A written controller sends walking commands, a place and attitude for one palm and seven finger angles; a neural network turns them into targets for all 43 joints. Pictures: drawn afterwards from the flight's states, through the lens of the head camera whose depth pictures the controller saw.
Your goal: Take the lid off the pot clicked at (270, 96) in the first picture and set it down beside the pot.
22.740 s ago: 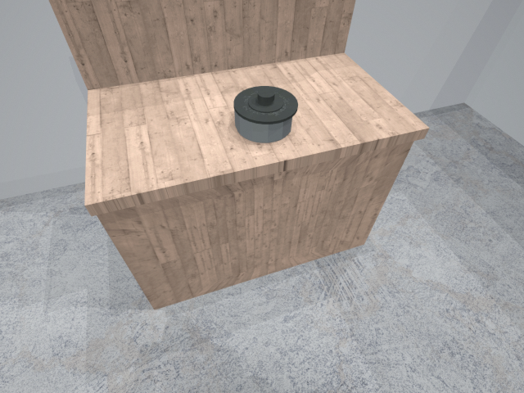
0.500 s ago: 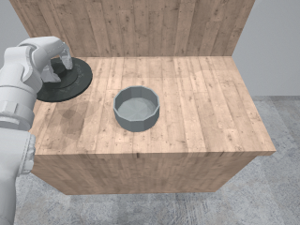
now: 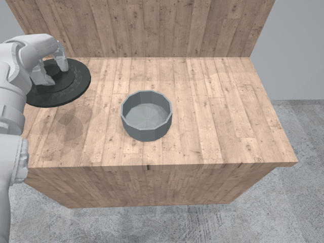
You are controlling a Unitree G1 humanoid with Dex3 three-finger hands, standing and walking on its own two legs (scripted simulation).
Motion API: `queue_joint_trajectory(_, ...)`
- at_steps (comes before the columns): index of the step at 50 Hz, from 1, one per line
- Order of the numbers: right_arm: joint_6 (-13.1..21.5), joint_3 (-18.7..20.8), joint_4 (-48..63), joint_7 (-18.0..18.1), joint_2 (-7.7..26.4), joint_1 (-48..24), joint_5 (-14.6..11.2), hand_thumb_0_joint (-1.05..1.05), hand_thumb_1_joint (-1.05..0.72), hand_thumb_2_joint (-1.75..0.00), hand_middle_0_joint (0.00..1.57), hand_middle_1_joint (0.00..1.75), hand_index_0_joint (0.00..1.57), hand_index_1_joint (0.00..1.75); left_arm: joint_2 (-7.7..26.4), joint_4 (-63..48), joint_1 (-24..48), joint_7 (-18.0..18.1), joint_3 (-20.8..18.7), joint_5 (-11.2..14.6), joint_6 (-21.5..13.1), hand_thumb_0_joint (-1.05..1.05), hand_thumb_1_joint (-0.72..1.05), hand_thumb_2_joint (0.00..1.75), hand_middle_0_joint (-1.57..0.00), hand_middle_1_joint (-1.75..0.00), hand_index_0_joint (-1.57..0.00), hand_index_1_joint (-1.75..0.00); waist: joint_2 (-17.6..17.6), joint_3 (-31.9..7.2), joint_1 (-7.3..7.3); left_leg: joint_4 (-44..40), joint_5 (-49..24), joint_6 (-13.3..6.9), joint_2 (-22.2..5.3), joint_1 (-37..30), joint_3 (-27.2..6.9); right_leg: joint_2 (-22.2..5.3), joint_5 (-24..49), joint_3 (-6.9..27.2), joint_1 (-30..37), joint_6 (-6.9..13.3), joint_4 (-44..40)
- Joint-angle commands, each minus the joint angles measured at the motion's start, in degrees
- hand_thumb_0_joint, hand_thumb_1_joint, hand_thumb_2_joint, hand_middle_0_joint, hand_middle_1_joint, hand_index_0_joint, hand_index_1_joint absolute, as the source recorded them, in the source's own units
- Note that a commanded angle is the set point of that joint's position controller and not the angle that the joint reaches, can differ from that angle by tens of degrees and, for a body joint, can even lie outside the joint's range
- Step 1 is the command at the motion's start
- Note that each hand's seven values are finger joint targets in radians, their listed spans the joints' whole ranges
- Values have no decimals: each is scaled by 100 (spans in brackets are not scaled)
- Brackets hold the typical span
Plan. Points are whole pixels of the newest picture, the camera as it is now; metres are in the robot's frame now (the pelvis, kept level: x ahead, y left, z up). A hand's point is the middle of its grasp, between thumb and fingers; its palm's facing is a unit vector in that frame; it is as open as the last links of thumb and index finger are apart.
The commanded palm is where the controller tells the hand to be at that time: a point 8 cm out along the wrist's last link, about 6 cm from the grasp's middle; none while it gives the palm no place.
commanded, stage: lower the lid onto the table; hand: left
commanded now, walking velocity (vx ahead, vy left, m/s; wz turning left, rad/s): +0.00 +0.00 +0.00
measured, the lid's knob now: (51, 72) +0.50 +0.27 +0.13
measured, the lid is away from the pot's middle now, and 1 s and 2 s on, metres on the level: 0.23 0.23 0.23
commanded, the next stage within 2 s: none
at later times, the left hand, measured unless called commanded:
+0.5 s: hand (49, 86) +0.47 +0.27 +0.12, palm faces -0.41 -0.06 -0.91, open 7.5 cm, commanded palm +0.49 +0.27 +0.19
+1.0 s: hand (57, 91) +0.48 +0.26 +0.09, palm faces -0.43 -0.07 -0.90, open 7.5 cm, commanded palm +0.49 +0.26 +0.16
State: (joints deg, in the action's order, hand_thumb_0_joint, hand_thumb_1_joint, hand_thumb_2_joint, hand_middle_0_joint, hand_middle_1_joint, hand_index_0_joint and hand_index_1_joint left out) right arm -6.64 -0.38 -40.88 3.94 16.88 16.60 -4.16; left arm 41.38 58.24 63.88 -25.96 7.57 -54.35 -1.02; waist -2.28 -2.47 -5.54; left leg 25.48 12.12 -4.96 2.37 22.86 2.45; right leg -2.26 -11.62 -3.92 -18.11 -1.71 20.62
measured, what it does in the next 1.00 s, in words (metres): stands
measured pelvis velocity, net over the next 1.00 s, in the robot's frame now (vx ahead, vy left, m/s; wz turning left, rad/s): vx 0.00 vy -0.01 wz -0.03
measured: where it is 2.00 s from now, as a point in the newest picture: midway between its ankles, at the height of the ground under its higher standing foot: outside the picture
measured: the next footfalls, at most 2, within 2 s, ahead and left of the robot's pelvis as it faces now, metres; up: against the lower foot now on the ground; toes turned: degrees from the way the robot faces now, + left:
none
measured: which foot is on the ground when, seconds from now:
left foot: down 0.00-1.00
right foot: down 0.00-1.00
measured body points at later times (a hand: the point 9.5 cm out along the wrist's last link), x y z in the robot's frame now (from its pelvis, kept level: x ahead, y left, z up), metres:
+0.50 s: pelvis +0.00 -0.01 +0.00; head +0.07 -0.01 +0.44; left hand +0.48 +0.27 +0.17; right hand +0.06 -0.28 -0.13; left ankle +0.00 +0.06 -0.74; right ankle -0.03 -0.15 -0.74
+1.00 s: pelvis +0.00 -0.01 +0.00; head +0.08 -0.01 +0.44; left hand +0.50 +0.26 +0.14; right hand +0.02 -0.29 -0.13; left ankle +0.00 +0.06 -0.74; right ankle -0.03 -0.15 -0.74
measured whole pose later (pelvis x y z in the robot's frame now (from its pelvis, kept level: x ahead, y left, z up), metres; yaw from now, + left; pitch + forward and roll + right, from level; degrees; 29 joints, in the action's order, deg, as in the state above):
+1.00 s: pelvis +0.00 -0.01 +0.00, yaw -2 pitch +12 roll -2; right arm -8.6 -0.2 -41.3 5.3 16.5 17.0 -4.0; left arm 41.8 62.6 57.6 -20.1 3.6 -56.1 -5.1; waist -2.4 -2.8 -6.9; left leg 28.2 13.8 -4.5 1.0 26.8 3.5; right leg -1.1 -12.4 -2.6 -22.3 -1.6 22.7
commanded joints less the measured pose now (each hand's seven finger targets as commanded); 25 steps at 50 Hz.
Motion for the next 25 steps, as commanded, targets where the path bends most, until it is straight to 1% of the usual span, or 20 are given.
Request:
queue_joint_trajectory(1, 92, 295, 507, 54, 948, 176, 52, 0, -90, -90, 20, 30, 20, 30, 1660, -1294, 3278, 388, -603, -74, -5, 0, 71, 90, -85, -108, -84, -105, -581, -2506, -33, 145, -2880, 55, -249, -2459, -695, 397, 1372, -22, -227, 427, 18)
queue_joint_trajectory(2, 86, 298, 531, 53, 941, 170, 64, 0, -90, -90, 20, 30, 20, 30, 1640, -1247, 3153, 400, -627, -82, -9, 0, 71, 90, -85, -108, -84, -105, -492, -2538, -16, 158, -2870, 42, -241, -2438, -696, 402, 1394, -14, -198, 422, 24)
queue_joint_trajectory(3, 74, 307, 532, 48, 973, 176, 66, 0, -90, -90, 20, 30, 20, 30, 1776, -1184, 3030, 424, -730, -85, -43, 0, 71, 90, -85, -108, -84, -105, -452, -2539, -4, 204, -2963, 46, -237, -2358, -663, 378, 1497, 16, -160, 436, 42)
queue_joint_trajectory(4, 39, 298, 545, 33, 967, 180, 75, 0, -90, -90, 20, 30, 20, 30, 1858, -1280, 3093, 447, -778, -103, -48, 0, 71, 90, -85, -108, -84, -105, -514, -2662, 4, 175, -3007, 45, -252, -2392, -665, 388, 1533, 28, -71, 418, 60)
queue_joint_trajectory(6, 30, 319, 592, 36, 922, 127, 90, 0, -90, -90, 20, 30, 20, 30, 1794, -1506, 3189, 476, -767, -108, -75, 0, 71, 90, -85, -108, -84, -105, -610, -2822, 5, 220, -3175, 31, -263, -2550, -670, 383, 1608, 23, -68, 418, 72)
queue_joint_trajectory(9, -16, 303, 625, 50, 953, 151, 95, 0, -90, -90, 20, 30, 20, 30, 2189, -1433, 3019, 543, -1074, -115, -134, 0, 71, 90, -85, -108, -84, -105, -426, -2879, 23, 206, -3229, 17, -267, -2419, -661, 386, 1740, 54, 121, 403, 83)
queue_joint_trajectory(11, -18, 309, 634, 68, 916, 105, 83, 0, -90, -90, 20, 30, 20, 30, 1933, -1487, 3079, 546, -895, -105, -140, 0, 71, 90, -85, -108, -84, -105, -458, -2830, 1, 195, -3180, 12, -282, -2452, -660, 376, 1685, 22, 38, 399, 68)
queue_joint_trajectory(12, -15, 317, 636, 69, 903, 77, 87, 0, -90, -90, 20, 30, 20, 30, 1787, -1482, 3034, 546, -802, -101, -134, 0, 71, 90, -85, -108, -84, -105, -620, -2770, -15, 204, -3165, 15, -276, -2511, -641, 379, 1607, 26, -103, 397, 44)
queue_joint_trajectory(13, -2, 329, 650, 48, 916, 95, 97, 0, -90, -90, 20, 30, 20, 30, 1776, -1719, 3117, 561, -777, -78, -179, 0, 71, 90, -85, -108, -84, -105, -697, -2848, -5, 244, -3415, 41, -284, -2622, -667, 370, 1646, 31, -150, 414, 54)
queue_joint_trajectory(15, -41, 305, 582, 65, 932, 157, 88, 0, -90, -90, 20, 30, 20, 30, 1773, -1171, 2811, 562, -803, -103, -127, 0, 71, 90, -85, -108, -84, -105, -475, -2570, -37, 224, -2994, 22, -283, -2408, -646, 404, 1450, 5, -231, 394, 39)
queue_joint_trajectory(16, -48, 302, 571, 77, 945, 152, 76, 0, -90, -90, 20, 30, 20, 30, 1918, -1084, 2746, 573, -902, -85, -123, 0, 71, 90, -85, -108, -84, -105, -424, -2500, -22, 197, -2731, 8, -284, -2263, -601, 390, 1407, 16, -155, 399, 45)
queue_joint_trajectory(17, -54, 282, 587, 106, 933, 120, 66, 0, -90, -90, 20, 30, 20, 30, 1808, -1021, 2733, 561, -803, -61, -121, 0, 71, 90, -85, -108, -84, -105, -295, -2490, -38, 160, -2493, -12, -241, -2154, -556, 383, 1392, 27, -103, 394, 32)
queue_joint_trajectory(18, -45, 293, 584, 113, 966, 114, 65, 0, -90, -90, 20, 30, 20, 30, 1928, -1181, 2842, 571, -864, -35, -160, 0, 71, 90, -85, -108, -84, -105, -303, -2558, -10, 194, -2597, -27, -233, -2131, -532, 356, 1539, 62, -25, 414, 51)
queue_joint_trajectory(19, -56, 295, 586, 115, 939, 114, 66, 0, -90, -90, 20, 30, 20, 30, 1681, -1169, 2888, 569, -646, -34, -143, 0, 71, 90, -85, -108, -84, -105, -394, -2553, -84, 181, -2521, -23, -239, -2160, -520, 369, 1486, 56, -84, 390, 54)
queue_joint_trajectory(20, -60, 290, 543, 145, 949, 143, 52, 0, -90, -90, 20, 30, 20, 30, 1701, -1090, 2946, 571, -649, -61, -143, 0, 71, 90, -85, -108, -84, -105, -296, -2518, -97, 185, -2369, -28, -241, -2140, -528, 385, 1394, 39, -148, 386, 43)
queue_joint_trajectory(21, -47, 294, 517, 157, 955, 146, 49, 0, -90, -90, 20, 30, 20, 30, 1670, -1169, 3069, 572, -578, -64, -152, 0, 71, 90, -85, -108, -84, -105, -430, -2475, -116, 178, -2254, -28, -257, -2147, -511, 375, 1314, 35, -209, 390, 31)
queue_joint_trajectory(22, -26, 291, 532, 178, 948, 162, 44, 0, -90, -90, 20, 30, 20, 30, 1792, -1306, 3129, 580, -674, -63, -188, 0, 71, 90, -85, -108, -84, -105, -420, -2583, -103, 175, -2254, -38, -247, -2217, -527, 387, 1317, 40, -177, 394, 35)
queue_joint_trajectory(23, -6, 299, 561, 189, 968, 148, 59, 0, -90, -90, 20, 30, 20, 30, 1993, -1573, 3192, 607, -820, -49, -274, 0, 71, 90, -85, -108, -84, -105, -533, -2784, -57, 228, -2573, -29, -247, -2328, -546, 366, 1473, 70, -101, 415, 60)
queue_joint_trajectory(24, -6, 307, 562, 191, 930, 183, 77, 0, -90, -90, 20, 30, 20, 30, 1936, -1614, 3164, 629, -802, -52, -304, 0, 71, 90, -85, -108, -84, -105, -668, -2913, -86, 264, -2735, -40, -260, -2473, -553, 382, 1540, 80, -88, 395, 82)
queue_joint_trajectory(25, -17, 294, 547, 221, 920, 205, 69, 0, -90, -90, 20, 30, 20, 30, 1935, -1509, 3065, 630, -830, -45, -330, 0, 71, 90, -85, -108, -84, -105, -564, -2931, -90, 272, -2779, -42, -240, -2450, -557, 392, 1579, 77, -53, 386, 72)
